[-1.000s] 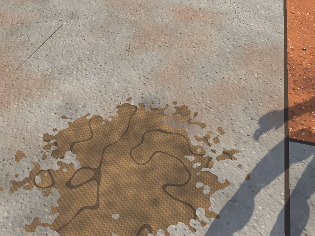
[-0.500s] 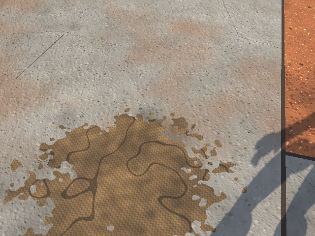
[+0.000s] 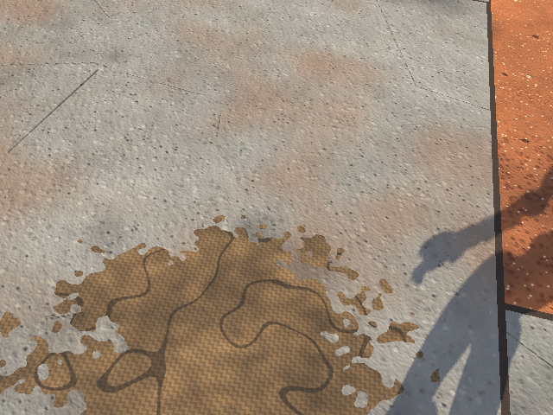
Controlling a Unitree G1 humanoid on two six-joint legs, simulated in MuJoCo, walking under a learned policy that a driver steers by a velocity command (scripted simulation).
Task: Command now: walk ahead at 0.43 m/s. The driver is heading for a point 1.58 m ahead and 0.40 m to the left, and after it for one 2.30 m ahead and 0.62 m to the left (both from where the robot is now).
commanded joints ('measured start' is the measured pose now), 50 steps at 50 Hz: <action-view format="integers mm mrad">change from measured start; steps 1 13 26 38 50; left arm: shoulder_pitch -132 -166 -13 130 11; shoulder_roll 20 103 72 156 114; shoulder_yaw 1 21 9 25 11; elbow -89 -130 22 53 -98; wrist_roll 7 -5 38 13 29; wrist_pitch -7 -25 -60 7 -47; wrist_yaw -7 -39 -11 24 4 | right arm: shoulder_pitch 36 57 -102 -412 -183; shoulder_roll -155 -209 -101 -96 -177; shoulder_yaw -20 -49 -47 -29 -75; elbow -31 -24 -150 -338 -354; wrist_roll -3 5 30 24 5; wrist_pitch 2 37 47 34 16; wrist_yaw -18 -39 -37 43 3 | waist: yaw -9 107 26 102 70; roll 107 163 -13 0 40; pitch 90 -17 57 81 -61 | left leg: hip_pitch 75 176 -598 -660 -100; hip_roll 235 274 191 103 207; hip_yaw -181 -62 -166 18 -391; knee -153 104 809 339 -52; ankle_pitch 358 930 74 182 348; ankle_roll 117 72 -29 20 251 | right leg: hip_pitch -221 186 323 666 -69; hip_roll -28 104 -169 -215 -50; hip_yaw -5 -73 70 -175 83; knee -129 -489 -934 -770 88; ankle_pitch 99 150 137 558 -107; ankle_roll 34 -70 -180 -101 47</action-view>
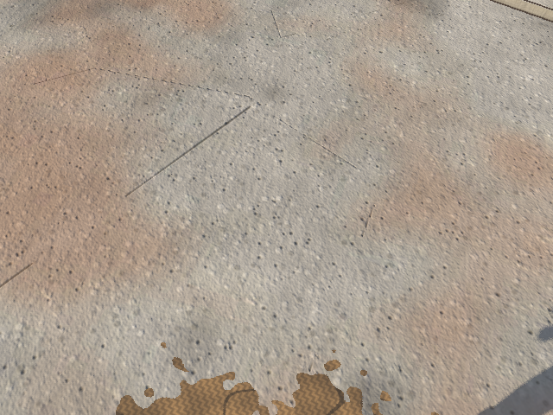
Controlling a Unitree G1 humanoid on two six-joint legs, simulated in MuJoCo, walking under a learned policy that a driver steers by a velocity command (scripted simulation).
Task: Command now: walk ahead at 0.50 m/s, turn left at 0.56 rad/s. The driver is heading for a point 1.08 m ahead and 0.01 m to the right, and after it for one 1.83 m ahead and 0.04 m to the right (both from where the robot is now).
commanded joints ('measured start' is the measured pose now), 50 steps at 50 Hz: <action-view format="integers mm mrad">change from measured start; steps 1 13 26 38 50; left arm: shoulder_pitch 31 -230 94 221 173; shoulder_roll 96 112 94 181 68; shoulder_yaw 30 28 30 43 26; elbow -61 -177 -56 21 -31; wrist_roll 21 1 6 -22 -22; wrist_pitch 10 -12 1 49 79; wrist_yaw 5 -18 -17 -4 2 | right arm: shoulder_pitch -10 128 28 -245 -32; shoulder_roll -136 -163 -70 -75 -88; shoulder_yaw -31 -42 6 20 -6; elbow -82 -49 -119 -214 -84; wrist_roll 3 16 4 16 -22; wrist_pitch -21 10 -8 -28 -58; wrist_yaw -16 -53 -35 1 -10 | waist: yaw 39 -38 28 80 33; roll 24 128 -79 -79 114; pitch -102 -55 -70 -17 -57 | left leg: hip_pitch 142 194 -352 -213 144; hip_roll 271 244 202 147 359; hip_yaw -326 -388 -88 -6 -126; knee -229 -89 595 82 -310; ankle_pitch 283 86 -168 86 88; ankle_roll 201 84 -92 -69 88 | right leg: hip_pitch -126 -10 366 452 -155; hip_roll -48 59 -160 -184 -68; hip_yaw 28 42 239 81 62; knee -118 -696 -984 -948 -26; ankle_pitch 69 356 310 448 129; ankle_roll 36 29 -223 -154 10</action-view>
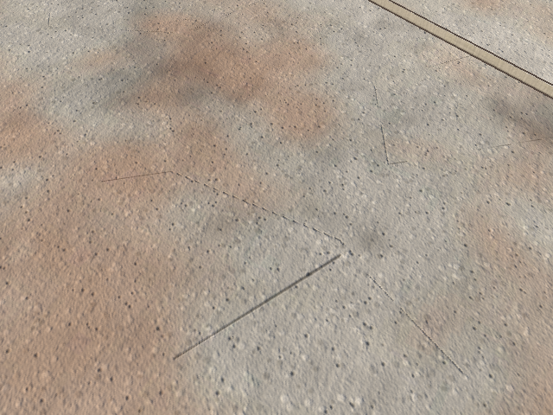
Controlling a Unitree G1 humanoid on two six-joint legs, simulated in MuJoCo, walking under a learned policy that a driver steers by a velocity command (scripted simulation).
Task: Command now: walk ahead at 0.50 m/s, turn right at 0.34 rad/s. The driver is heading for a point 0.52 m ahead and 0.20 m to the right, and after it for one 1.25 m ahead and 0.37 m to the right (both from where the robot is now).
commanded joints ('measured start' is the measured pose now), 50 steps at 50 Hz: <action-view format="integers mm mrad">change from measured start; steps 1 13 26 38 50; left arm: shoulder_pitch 34 -294 -67 25 42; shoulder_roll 41 0 85 129 74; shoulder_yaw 19 -1 46 66 49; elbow -52 -208 -222 -192 -262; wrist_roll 1 11 26 7 11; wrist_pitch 17 7 -8 46 120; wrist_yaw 5 -57 -15 43 50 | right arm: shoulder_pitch -21 115 -8 -198 -162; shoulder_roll -110 -186 -163 -150 -142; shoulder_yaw -35 -63 -42 -37 -33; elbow -31 75 -36 -109 -98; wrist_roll -9 19 2 6 -22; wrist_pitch -35 13 -37 -21 54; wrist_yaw -4 -38 -27 -6 -43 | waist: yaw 17 -82 -17 22 18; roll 132 79 24 -77 200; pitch -7 86 -67 -77 -98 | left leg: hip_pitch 76 340 -388 -172 2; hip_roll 273 309 138 -12 268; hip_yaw -184 71 -179 -178 -231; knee -268 -210 732 94 -128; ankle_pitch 152 377 -148 206 224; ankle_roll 147 98 -70 -86 180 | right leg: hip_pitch -127 -217 411 351 0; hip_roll -57 -12 -103 -14 45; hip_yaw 68 -69 319 297 -7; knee -6 -480 -883 -659 9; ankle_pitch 116 283 371 459 -140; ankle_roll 15 -36 -302 -138 93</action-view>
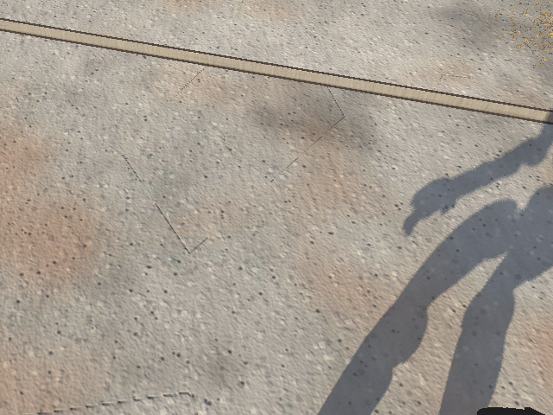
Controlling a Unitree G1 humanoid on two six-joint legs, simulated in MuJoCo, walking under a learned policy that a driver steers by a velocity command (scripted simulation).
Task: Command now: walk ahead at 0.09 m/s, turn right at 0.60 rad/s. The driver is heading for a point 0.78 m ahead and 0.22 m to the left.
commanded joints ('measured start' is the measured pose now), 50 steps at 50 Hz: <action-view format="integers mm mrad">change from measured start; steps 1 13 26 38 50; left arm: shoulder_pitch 64 -82 -155 -140 -152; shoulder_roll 49 95 108 39 57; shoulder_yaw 17 1 33 25 26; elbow -69 -66 -41 -20 -23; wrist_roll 8 62 4 23 10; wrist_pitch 1 -23 -33 -50 -99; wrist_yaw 4 -15 15 24 -13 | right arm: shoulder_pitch -8 66 144 110 73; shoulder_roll -164 -121 -124 -226 -242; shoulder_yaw -50 -6 -49 -64 -80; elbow -45 50 30 -58 -106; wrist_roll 3 16 52 41 45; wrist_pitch -2 6 64 37 68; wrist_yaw -12 42 50 -15 -12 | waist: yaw -1 -44 -42 -23 -47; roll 177 -150 -92 126 185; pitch -164 -122 -141 -172 -162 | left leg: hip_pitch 176 100 59 323 214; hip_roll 264 41 0 183 133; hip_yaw -183 -25 49 -376 -569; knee -198 47 155 -116 -116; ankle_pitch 172 -241 -178 279 -132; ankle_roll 213 -66 -27 192 197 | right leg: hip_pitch -7 244 352 -119 96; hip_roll -53 -248 -306 -7 30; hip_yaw -16 154 -12 36 49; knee -91 -868 -658 -101 -515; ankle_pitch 52 155 692 136 130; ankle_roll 7 -232 -219 15 0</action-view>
